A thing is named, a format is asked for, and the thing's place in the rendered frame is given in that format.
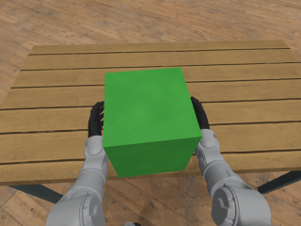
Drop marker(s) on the left robot forearm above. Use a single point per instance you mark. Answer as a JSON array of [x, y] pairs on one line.
[[93, 174]]

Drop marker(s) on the carton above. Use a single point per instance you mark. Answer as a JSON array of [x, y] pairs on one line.
[[149, 122]]

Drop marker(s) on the right robot upper arm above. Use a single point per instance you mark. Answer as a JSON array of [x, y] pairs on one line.
[[236, 206]]

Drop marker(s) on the right robot forearm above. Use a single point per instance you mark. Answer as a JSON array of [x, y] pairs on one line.
[[214, 168]]

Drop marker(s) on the robot left hand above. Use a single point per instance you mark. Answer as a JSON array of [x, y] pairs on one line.
[[95, 124]]

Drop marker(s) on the robot right hand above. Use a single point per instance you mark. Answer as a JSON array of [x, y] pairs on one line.
[[200, 114]]

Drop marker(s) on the table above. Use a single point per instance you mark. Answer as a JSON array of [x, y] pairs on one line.
[[250, 91]]

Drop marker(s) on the left robot upper arm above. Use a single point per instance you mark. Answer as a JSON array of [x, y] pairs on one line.
[[85, 210]]

